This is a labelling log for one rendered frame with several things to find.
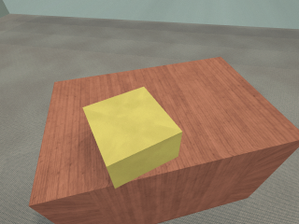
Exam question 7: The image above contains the pedestal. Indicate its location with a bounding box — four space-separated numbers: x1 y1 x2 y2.
28 57 299 224

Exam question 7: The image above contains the carton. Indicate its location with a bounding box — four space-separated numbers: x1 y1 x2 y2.
82 87 182 189

